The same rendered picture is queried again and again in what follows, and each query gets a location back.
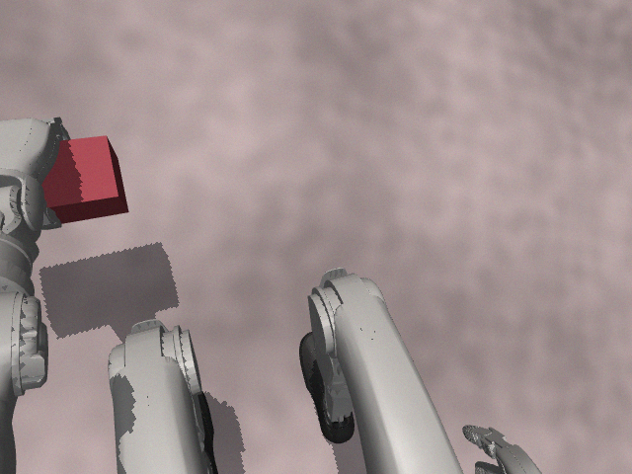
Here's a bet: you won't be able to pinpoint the left robot arm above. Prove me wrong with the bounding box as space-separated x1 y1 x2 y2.
0 169 48 474

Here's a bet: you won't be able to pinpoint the carton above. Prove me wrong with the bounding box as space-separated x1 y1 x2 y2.
41 135 128 224

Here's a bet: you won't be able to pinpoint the right robot hand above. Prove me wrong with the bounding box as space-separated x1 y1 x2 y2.
462 425 542 474

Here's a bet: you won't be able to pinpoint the left robot hand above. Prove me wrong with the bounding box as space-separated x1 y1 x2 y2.
0 118 70 230

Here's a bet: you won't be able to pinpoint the right robot foot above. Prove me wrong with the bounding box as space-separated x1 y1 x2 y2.
299 332 355 443

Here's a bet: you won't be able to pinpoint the left robot foot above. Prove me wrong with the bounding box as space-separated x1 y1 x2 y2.
198 392 218 474

